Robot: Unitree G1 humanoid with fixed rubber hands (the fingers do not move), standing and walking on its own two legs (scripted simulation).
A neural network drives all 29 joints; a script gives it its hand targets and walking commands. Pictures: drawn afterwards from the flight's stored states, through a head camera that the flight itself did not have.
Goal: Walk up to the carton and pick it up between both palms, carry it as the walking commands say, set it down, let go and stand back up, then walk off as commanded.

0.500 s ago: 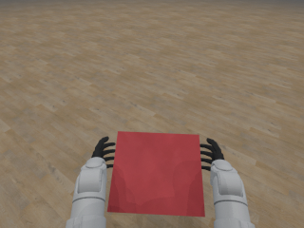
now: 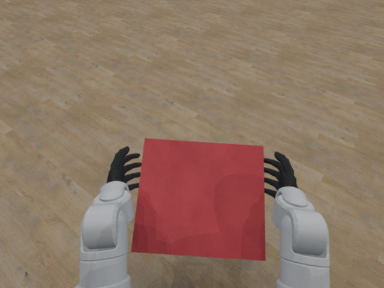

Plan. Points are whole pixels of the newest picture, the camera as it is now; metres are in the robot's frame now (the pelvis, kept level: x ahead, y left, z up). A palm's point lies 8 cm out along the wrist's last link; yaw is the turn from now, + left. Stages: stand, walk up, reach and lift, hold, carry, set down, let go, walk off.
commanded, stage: carry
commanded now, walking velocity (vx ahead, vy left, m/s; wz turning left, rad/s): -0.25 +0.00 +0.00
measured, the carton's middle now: (199, 197) +0.31 +0.00 +0.01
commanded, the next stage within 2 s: none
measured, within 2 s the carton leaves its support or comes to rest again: neither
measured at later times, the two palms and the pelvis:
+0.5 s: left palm (103, 272) +0.13 +0.13 +0.13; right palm (337, 284) +0.12 -0.18 +0.12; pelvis -0.13 -0.01 +0.02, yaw +0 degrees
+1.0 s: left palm out of the picture -0.04 +0.15 +0.12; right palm out of the picture -0.04 -0.17 +0.11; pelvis -0.31 -0.01 +0.01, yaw +0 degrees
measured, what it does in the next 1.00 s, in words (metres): walks backwards: right foot, then left foot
